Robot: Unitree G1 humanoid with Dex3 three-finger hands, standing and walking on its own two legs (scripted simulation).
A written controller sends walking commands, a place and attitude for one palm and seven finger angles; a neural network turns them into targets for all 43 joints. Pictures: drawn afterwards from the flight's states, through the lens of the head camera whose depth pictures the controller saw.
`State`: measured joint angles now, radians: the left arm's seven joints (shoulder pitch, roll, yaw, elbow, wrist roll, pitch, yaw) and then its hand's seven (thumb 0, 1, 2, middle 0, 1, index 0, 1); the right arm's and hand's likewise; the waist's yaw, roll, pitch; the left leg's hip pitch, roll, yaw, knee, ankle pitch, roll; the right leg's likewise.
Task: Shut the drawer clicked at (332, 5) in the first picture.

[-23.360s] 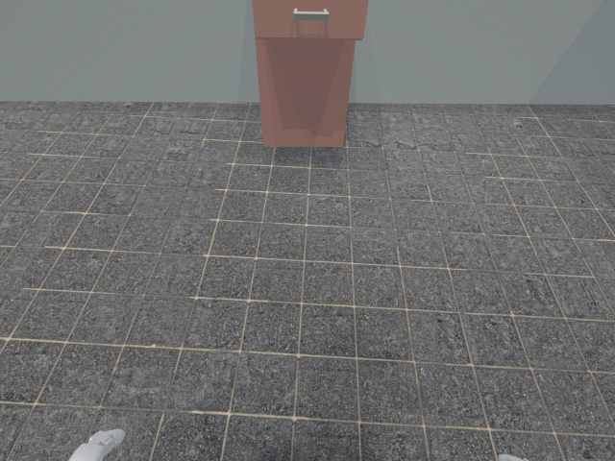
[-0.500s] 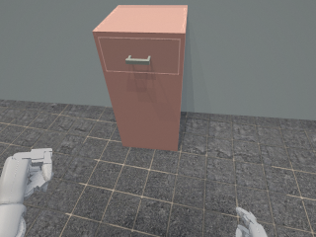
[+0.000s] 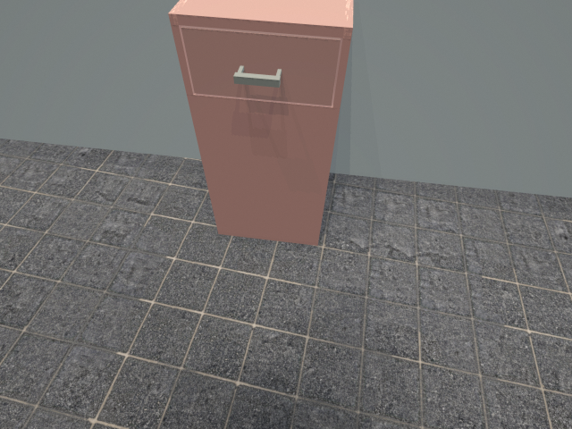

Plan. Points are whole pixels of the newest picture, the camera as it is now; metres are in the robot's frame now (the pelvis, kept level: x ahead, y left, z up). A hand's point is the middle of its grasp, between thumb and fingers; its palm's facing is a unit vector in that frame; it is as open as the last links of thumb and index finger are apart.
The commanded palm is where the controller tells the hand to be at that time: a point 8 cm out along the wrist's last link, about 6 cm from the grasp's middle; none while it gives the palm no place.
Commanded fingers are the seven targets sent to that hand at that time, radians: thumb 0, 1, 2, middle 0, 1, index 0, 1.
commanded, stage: let the arm hang, fingers relaxed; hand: left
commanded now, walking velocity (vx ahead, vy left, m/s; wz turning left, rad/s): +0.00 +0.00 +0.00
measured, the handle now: (258, 75) +0.90 +0.13 +0.01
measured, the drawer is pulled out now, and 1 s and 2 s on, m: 0.00 0.00 0.00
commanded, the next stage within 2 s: look to check the result in 0.54 s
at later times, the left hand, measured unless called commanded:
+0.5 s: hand out of the picture +0.08 +0.22 -0.16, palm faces -0.04 -0.96 -0.28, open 7.4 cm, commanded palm none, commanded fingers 0.00 0.90 0.90 -0.20 -0.30 -0.20 -0.30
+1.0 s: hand out of the picture +0.10 +0.23 -0.15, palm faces -0.04 -0.94 -0.34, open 7.4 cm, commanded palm none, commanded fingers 0.00 0.90 0.90 -0.20 -0.30 -0.20 -0.30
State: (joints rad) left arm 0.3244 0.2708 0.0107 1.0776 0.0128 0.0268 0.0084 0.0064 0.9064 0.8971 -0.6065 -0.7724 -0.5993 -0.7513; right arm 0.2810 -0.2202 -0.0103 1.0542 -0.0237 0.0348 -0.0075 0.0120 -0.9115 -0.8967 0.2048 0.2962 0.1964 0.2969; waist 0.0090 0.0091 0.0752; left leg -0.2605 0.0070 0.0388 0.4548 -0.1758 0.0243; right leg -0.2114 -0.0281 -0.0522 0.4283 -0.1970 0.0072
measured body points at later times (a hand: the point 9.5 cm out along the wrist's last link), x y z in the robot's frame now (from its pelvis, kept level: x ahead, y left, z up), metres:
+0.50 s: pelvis +0.01 +0.00 +0.00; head +0.02 -0.01 +0.45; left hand +0.08 +0.27 -0.14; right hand +0.05 -0.26 -0.15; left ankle +0.04 +0.10 -0.74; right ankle +0.02 -0.13 -0.74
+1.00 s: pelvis +0.02 -0.01 +0.01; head +0.05 -0.02 +0.46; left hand +0.10 +0.28 -0.13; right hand +0.08 -0.30 -0.14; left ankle +0.04 +0.10 -0.74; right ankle +0.02 -0.13 -0.74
